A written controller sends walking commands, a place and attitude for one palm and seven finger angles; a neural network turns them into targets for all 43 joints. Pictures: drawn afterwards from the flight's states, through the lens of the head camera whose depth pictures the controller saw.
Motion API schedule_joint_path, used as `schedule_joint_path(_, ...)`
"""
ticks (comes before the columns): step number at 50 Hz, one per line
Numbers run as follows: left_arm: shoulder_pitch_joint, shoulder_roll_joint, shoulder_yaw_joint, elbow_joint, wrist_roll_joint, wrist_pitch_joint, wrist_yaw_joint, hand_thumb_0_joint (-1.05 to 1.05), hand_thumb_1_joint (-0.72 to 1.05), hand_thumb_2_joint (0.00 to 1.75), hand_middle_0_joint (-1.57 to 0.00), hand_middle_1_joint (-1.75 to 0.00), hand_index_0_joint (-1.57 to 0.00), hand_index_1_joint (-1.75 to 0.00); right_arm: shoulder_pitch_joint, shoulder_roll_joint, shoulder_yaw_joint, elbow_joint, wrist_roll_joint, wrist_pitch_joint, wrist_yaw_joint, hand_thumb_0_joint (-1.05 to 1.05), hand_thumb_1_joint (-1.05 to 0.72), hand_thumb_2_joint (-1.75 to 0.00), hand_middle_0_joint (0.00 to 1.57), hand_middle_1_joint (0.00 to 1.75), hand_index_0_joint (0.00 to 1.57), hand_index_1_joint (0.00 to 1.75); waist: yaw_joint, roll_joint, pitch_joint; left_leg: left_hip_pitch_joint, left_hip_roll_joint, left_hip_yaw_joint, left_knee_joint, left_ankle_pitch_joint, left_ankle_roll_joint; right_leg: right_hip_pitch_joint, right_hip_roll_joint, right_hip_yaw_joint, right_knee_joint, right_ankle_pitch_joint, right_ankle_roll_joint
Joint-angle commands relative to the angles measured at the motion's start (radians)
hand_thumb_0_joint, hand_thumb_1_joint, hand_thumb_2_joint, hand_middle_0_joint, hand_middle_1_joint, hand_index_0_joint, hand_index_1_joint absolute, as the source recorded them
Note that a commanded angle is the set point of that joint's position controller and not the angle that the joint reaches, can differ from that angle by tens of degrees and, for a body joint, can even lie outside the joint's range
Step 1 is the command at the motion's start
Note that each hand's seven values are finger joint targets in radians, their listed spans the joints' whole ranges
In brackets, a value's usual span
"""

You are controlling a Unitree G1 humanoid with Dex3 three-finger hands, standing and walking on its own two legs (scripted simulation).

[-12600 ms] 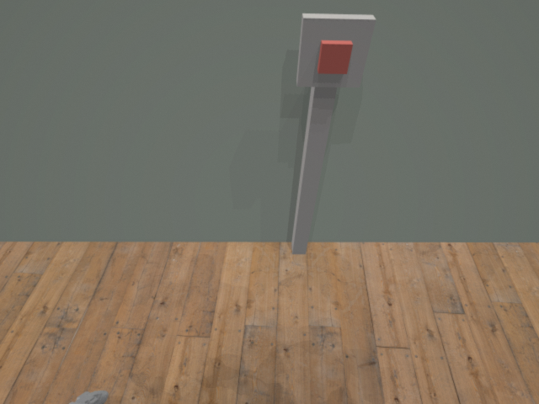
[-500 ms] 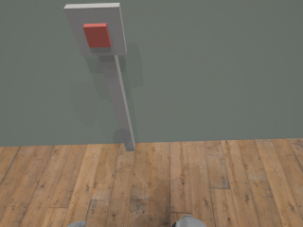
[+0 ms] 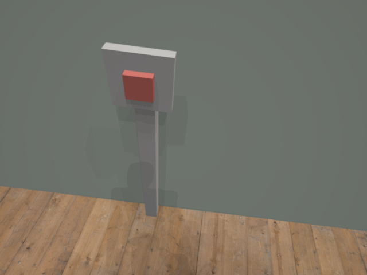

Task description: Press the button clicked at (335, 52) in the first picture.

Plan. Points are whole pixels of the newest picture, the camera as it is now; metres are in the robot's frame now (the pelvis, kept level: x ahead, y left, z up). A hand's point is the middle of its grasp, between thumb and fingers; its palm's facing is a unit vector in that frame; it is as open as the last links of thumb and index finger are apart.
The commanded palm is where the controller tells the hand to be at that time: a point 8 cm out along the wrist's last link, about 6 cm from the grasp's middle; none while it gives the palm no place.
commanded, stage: come to a stop and stand still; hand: left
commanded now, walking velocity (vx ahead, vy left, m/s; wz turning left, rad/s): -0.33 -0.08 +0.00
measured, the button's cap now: (139, 86) +0.49 +0.18 +0.14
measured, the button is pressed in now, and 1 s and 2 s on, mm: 0 0 0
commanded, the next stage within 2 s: look again from close up in 1.38 s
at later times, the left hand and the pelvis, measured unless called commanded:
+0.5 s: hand out of the picture +0.00 +0.11 -0.15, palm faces +0.05 -0.96 -0.26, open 7.4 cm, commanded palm none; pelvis -0.03 -0.08 +0.01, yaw +0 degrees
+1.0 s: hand out of the picture -0.05 +0.17 -0.18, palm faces +0.09 -0.98 -0.19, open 7.4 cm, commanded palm none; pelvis -0.04 -0.01 +0.00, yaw +1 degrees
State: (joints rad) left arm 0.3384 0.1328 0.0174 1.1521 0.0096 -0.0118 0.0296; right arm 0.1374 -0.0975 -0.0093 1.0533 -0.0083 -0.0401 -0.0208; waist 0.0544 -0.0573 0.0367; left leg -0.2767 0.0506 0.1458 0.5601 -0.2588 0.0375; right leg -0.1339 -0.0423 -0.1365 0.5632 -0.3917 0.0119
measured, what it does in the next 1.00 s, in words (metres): steps on the spot: right foot, then left foot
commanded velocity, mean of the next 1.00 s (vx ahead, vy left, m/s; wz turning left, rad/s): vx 0.01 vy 0.07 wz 0.00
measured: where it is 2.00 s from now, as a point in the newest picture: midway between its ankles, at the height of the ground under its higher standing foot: outside the picture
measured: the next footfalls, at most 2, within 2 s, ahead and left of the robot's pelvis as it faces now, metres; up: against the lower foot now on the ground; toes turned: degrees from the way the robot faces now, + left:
right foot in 0.32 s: +0.04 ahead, -0.13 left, +0.00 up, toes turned -3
left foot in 0.82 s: +0.00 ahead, +0.10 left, +0.00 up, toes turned +5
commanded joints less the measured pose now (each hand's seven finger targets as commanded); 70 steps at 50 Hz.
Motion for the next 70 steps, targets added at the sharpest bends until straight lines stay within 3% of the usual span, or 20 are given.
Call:
schedule_joint_path(1, 0.057, 0.098, 0.017, -0.052, 0.0, 0.019, 0.016, 0.0, 0.9, 0.9, -0.2, -0.3, -0.2, -0.3, 0.13, -0.188, -0.04, 0.009, 0.005, 0.019, -0.044, 0.0, -0.9, -0.9, 0.2, 0.3, 0.2, 0.3, -0.059, 0.264, -0.014, 0.249, 0.306, -0.255, -0.171, 1.125, 0.137, -0.213, -0.043, 0.093, 0.174, -0.105, 0.019)
schedule_joint_path(8, -0.004, 0.08, 0.06, -0.136, 0.01, 0.048, 0.009, 0.0, 0.9, 0.9, -0.2, -0.3, -0.2, -0.3, 0.061, -0.237, -0.097, -0.06, -0.015, 0.049, -0.037, 0.0, -0.9, -0.9, 0.2, 0.3, 0.2, 0.3, -0.062, 0.149, -0.144, 0.219, 0.316, -0.198, -0.148, 0.801, 0.157, -0.299, -0.006, 0.137, 0.446, -0.113, 0.02)
schedule_joint_path(13, 0.06, 0.068, 0.049, -0.136, 0.009, 0.034, 0.001, 0.0, 0.9, 0.9, -0.2, -0.3, -0.2, -0.3, -0.039, -0.218, -0.09, -0.083, -0.019, 0.057, -0.009, 0.0, -0.9, -0.9, 0.2, 0.3, 0.2, 0.3, -0.008, 0.241, -0.116, -0.02, 0.224, -0.153, -0.151, 0.229, 0.072, -0.056, -0.015, 0.07, 0.089, 0.082, 0.014)
schedule_joint_path(14, 0.103, 0.091, 0.05, -0.119, 0.014, 0.024, 0.003, 0.0, 0.9, 0.9, -0.2, -0.3, -0.2, -0.3, -0.035, -0.194, -0.085, -0.08, -0.012, 0.06, -0.004, 0.0, -0.9, -0.9, 0.2, 0.3, 0.2, 0.3, 0.013, 0.173, -0.11, -0.086, 0.168, -0.132, -0.092, 0.036, 0.028, 0.028, -0.023, 0.076, -0.057, 0.173, 0.02)
schedule_joint_path(15, 0.08, 0.151, 0.049, -0.125, 0.026, 0.009, 0.006, 0.0, 0.9, 0.9, -0.2, -0.3, -0.2, -0.3, 0.008, -0.135, -0.073, -0.077, -0.001, 0.066, 0.004, 0.0, -0.9, -0.9, 0.2, 0.3, 0.2, 0.3, -0.002, -0.029, -0.081, -0.124, 0.057, -0.079, 0.022, -0.168, -0.036, -0.008, -0.119, 0.203, -0.217, 0.13, 0.001)
schedule_joint_path(16, 0.012, 0.235, 0.051, -0.156, 0.028, 0.005, 0.005, 0.0, 0.9, 0.9, -0.2, -0.3, -0.2, -0.3, 0.008, -0.094, -0.063, -0.102, 0.002, 0.078, 0.013, 0.0, -0.9, -0.9, 0.2, 0.3, 0.2, 0.3, -0.017, -0.232, 0.007, -0.167, -0.009, -0.07, 0.145, -0.288, -0.073, -0.163, -0.303, 0.459, -0.365, -0.039, -0.069)
schedule_joint_path(18, -0.081, 0.275, 0.059, -0.2, 0.025, 0.014, 0.004, 0.0, 0.9, 0.9, -0.2, -0.3, -0.2, -0.3, -0.018, -0.147, -0.074, -0.104, -0.008, 0.092, 0.026, 0.0, -0.9, -0.9, 0.2, 0.3, 0.2, 0.3, -0.019, -0.084, 0.078, -0.131, 0.009, -0.144, 0.293, -0.242, -0.059, -0.346, -0.348, 0.514, -0.464, -0.327, -0.144)
schedule_joint_path(19, -0.098, 0.28, 0.066, -0.202, 0.023, 0.01, 0.007, 0.0, 0.9, 0.9, -0.2, -0.3, -0.2, -0.3, -0.011, -0.153, -0.073, -0.095, -0.012, 0.097, 0.027, 0.0, -0.9, -0.9, 0.2, 0.3, 0.2, 0.3, -0.019, -0.146, 0.117, -0.184, 0.005, -0.166, 0.348, -0.193, -0.056, -0.338, -0.335, 0.546, -0.466, -0.309, -0.13)
schedule_joint_path(23, -0.086, 0.236, 0.063, -0.196, 0.015, 0.001, 0.009, 0.0, 0.9, 0.9, -0.2, -0.3, -0.2, -0.3, 0.104, -0.185, -0.075, -0.05, -0.016, 0.085, 0.032, 0.0, -0.9, -0.9, 0.2, 0.3, 0.2, 0.3, -0.036, -0.075, 0.062, -0.233, -0.003, -0.165, 0.446, -0.054, -0.075, -0.141, -0.272, 0.344, -0.343, 0.077, -0.112)
schedule_joint_path(27, 0.001, 0.224, 0.066, -0.171, 0.015, -0.003, 0.019, 0.0, 0.9, 0.9, -0.2, -0.3, -0.2, -0.3, 0.091, -0.183, -0.072, -0.073, -0.016, 0.087, 0.029, 0.0, -0.9, -0.9, 0.2, 0.3, 0.2, 0.3, -0.001, -0.079, -0.009, -0.271, -0.01, -0.171, 0.447, -0.065, -0.099, 0.013, -0.291, 0.328, -0.291, 0.266, -0.138)
schedule_joint_path(34, 0.024, 0.227, 0.069, -0.148, 0.029, 0.003, 0.014, 0.0, 0.9, 0.9, -0.2, -0.3, -0.2, -0.3, 0.074, -0.151, -0.055, -0.089, -0.004, 0.073, 0.025, 0.0, -0.9, -0.9, 0.2, 0.3, 0.2, 0.3, 0.019, -0.152, -0.045, -0.141, -0.021, -0.12, 0.19, -0.17, -0.092, 0.017, -0.279, 0.325, -0.275, 0.308, -0.16)
schedule_joint_path(38, -0.05, 0.227, 0.067, -0.14, 0.018, 0.013, 0.01, 0.0, 0.9, 0.9, -0.2, -0.3, -0.2, -0.3, 0.189, -0.131, -0.046, -0.038, 0.004, 0.052, 0.014, 0.0, -0.9, -0.9, 0.2, 0.3, 0.2, 0.3, -0.046, -0.154, -0.068, 0.125, -0.051, -0.069, -0.11, 0.008, -0.077, -0.119, -0.207, 0.247, -0.201, 0.257, -0.097)
schedule_joint_path(39, -0.065, 0.201, 0.06, -0.143, 0.01, 0.018, 0.009, 0.0, 0.9, 0.9, -0.2, -0.3, -0.2, -0.3, 0.223, -0.145, -0.045, -0.022, 0.006, 0.043, 0.01, 0.0, -0.9, -0.9, 0.2, 0.3, 0.2, 0.3, -0.064, -0.084, -0.066, 0.209, -0.024, -0.088, -0.181, 0.056, -0.073, -0.191, -0.162, 0.211, -0.152, 0.181, -0.064)
schedule_joint_path(41, -0.041, 0.103, 0.041, -0.155, 0.001, 0.029, 0.004, 0.0, 0.9, 0.9, -0.2, -0.3, -0.2, -0.3, 0.213, -0.252, -0.064, -0.039, -0.005, 0.033, 0.001, 0.0, -0.9, -0.9, 0.2, 0.3, 0.2, 0.3, -0.058, 0.282, -0.035, 0.162, 0.231, -0.386, -0.313, 0.01, 0.02, -0.296, -0.026, 0.079, 0.034, -0.023, 0.014)
schedule_joint_path(42, -0.058, 0.094, 0.036, -0.149, 0.006, 0.029, 0.005, 0.0, 0.9, 0.9, -0.2, -0.3, -0.2, -0.3, 0.169, -0.261, -0.062, -0.049, -0.008, 0.038, -0.002, 0.0, -0.9, -0.9, 0.2, 0.3, 0.2, 0.3, -0.054, 0.28, 0.026, 0.03, 0.275, -0.405, -0.375, -0.052, 0.074, -0.255, -0.019, 0.078, 0.114, -0.081, 0.018)
schedule_joint_path(44, -0.063, 0.086, 0.029, -0.122, 0.015, 0.034, 0.0, 0.0, 0.9, 0.9, -0.2, -0.3, -0.2, -0.3, 0.099, -0.21, -0.044, -0.047, -0.01, 0.029, -0.01, 0.0, -0.9, -0.9, 0.2, 0.3, 0.2, 0.3, -0.034, 0.308, 0.075, -0.04, 0.199, -0.334, -0.39, -0.034, 0.073, -0.21, -0.03, 0.097, 0.164, -0.039, 0.014)
schedule_joint_path(49, -0.001, 0.082, 0.014, -0.068, 0.005, 0.011, -0.004, 0.0, 0.9, 0.9, -0.2, -0.3, -0.2, -0.3, 0.13, -0.179, -0.031, -0.011, -0.004, 0.021, -0.025, 0.0, -0.9, -0.9, 0.2, 0.3, 0.2, 0.3, -0.021, 0.196, 0.008, 0.12, 0.125, -0.213, -0.205, 0.425, 0.054, -0.122, -0.027, 0.093, -0.072, 0.13, 0.016)
schedule_joint_path(52, 0.013, 0.128, 0.009, -0.044, 0.005, -0.007, 0.004, 0.0, 0.9, 0.9, -0.2, -0.3, -0.2, -0.3, 0.155, -0.144, -0.027, 0.0, 0.01, 0.016, -0.021, 0.0, -0.9, -0.9, 0.2, 0.3, 0.2, 0.3, -0.043, 0.066, -0.026, 0.098, 0.056, -0.167, -0.151, 0.278, -0.015, -0.015, -0.103, 0.193, -0.171, 0.455, -0.021)
schedule_joint_path(55, -0.031, 0.123, 0.005, -0.042, 0.003, -0.007, 0.006, 0.0, 0.9, 0.9, -0.2, -0.3, -0.2, -0.3, 0.169, -0.147, -0.027, 0.023, 0.004, 0.021, -0.018, 0.0, -0.9, -0.9, 0.2, 0.3, 0.2, 0.3, -0.055, -0.039, -0.006, 0.121, 0.06, -0.172, -0.177, 0.244, -0.03, -0.042, -0.088, 0.173, -0.155, 0.44, -0.028)
schedule_joint_path(70, -0.029, 0.109, -0.001, -0.032, -0.004, 0.003, 0.013, 0.0, 0.9, 0.9, -0.2, -0.3, -0.2, -0.3, 0.225, -0.134, -0.01, 0.086, 0.004, 0.007, -0.025, 0.0, -0.9, -0.9, 0.2, 0.3, 0.2, 0.3, -0.04, 0.086, 0.031, 0.121, 0.072, -0.173, -0.244, 0.273, -0.024, 0.009, -0.074, 0.143, -0.193, 0.357, -0.018)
